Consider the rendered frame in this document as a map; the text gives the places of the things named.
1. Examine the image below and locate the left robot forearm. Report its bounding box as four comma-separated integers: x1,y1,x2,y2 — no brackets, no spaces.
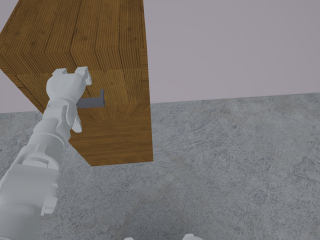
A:
0,97,77,196

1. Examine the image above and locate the handle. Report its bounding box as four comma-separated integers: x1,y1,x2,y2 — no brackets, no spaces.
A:
76,89,105,109

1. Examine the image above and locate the drawer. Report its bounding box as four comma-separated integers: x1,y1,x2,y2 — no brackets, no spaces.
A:
17,68,143,109

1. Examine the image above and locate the robot left hand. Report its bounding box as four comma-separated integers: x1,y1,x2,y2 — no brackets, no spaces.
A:
46,66,92,133

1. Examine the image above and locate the left robot upper arm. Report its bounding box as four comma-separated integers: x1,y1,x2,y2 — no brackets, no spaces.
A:
0,164,62,240

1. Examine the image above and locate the cabinet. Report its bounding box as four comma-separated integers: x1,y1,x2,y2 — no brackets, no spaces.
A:
0,0,154,167

